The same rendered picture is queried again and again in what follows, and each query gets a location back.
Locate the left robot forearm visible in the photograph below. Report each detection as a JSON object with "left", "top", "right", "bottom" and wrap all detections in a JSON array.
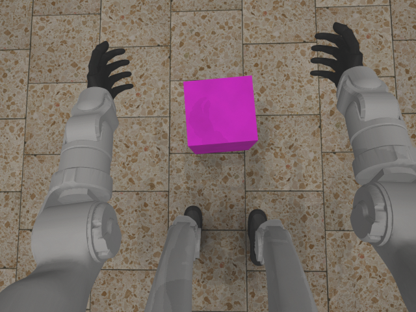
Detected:
[{"left": 31, "top": 87, "right": 119, "bottom": 261}]

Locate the robot right thigh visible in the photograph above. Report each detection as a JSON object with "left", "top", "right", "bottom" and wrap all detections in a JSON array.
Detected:
[{"left": 255, "top": 226, "right": 318, "bottom": 312}]

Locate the robot right upper arm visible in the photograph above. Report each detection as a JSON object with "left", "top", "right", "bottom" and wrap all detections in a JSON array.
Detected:
[{"left": 350, "top": 181, "right": 416, "bottom": 312}]

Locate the carton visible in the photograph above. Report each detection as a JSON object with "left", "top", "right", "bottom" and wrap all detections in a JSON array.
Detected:
[{"left": 183, "top": 75, "right": 258, "bottom": 154}]

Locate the robot right hand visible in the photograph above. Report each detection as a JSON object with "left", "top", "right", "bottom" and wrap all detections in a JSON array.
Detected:
[{"left": 310, "top": 22, "right": 363, "bottom": 88}]

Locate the right robot forearm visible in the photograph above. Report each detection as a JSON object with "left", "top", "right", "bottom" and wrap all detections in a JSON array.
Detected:
[{"left": 336, "top": 66, "right": 416, "bottom": 186}]

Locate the robot left hand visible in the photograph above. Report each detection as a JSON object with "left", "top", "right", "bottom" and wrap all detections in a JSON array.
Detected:
[{"left": 87, "top": 41, "right": 133, "bottom": 100}]

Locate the robot left upper arm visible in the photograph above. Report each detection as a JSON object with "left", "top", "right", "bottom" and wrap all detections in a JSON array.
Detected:
[{"left": 0, "top": 200, "right": 122, "bottom": 312}]

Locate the robot left shin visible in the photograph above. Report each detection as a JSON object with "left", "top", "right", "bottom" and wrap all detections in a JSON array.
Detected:
[{"left": 166, "top": 215, "right": 197, "bottom": 237}]

